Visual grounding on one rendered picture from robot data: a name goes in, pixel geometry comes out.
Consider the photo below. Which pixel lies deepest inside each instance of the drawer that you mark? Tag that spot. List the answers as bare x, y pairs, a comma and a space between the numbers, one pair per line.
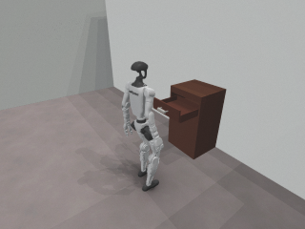
179, 108

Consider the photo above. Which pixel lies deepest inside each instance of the robot right upper arm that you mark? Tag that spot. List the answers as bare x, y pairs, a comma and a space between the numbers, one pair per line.
149, 94

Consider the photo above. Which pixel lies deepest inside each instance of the left robot hand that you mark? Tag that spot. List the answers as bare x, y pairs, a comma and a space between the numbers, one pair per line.
127, 126

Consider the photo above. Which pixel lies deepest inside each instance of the cabinet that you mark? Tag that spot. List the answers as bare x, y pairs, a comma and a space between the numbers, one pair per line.
198, 135

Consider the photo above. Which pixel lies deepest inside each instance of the left robot forearm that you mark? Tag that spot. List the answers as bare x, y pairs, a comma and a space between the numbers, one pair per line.
126, 114

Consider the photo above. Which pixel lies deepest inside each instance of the robot head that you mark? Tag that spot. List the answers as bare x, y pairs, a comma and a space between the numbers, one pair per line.
139, 66

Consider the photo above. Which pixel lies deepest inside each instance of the right robot forearm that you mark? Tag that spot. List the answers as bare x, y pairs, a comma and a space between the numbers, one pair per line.
152, 126

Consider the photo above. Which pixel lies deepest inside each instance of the robot left upper arm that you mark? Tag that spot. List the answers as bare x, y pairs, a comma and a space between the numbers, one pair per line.
126, 96

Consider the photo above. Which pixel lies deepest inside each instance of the right robot hand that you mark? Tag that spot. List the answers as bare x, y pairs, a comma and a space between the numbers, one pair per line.
158, 142

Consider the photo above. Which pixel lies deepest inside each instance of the left robot thigh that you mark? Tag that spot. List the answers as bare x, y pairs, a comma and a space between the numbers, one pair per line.
145, 146

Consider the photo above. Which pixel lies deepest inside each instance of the handle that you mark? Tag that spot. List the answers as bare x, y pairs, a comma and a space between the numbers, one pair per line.
161, 110

